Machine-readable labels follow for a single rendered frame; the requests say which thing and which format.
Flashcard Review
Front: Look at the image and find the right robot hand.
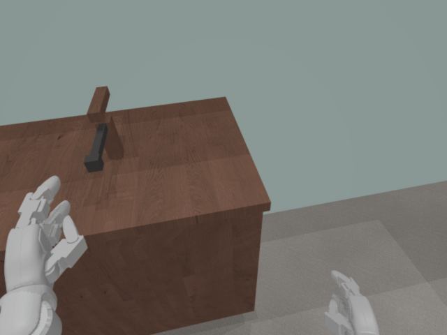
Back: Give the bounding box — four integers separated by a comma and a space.
325, 270, 379, 335

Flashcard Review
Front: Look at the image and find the left robot forearm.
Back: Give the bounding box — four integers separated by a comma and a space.
0, 284, 62, 335

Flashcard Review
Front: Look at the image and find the tap lever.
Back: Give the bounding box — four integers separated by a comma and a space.
84, 124, 108, 172

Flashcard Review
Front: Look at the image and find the left robot hand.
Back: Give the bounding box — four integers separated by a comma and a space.
4, 176, 88, 293

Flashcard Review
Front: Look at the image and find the counter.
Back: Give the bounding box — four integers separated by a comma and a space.
0, 86, 271, 335

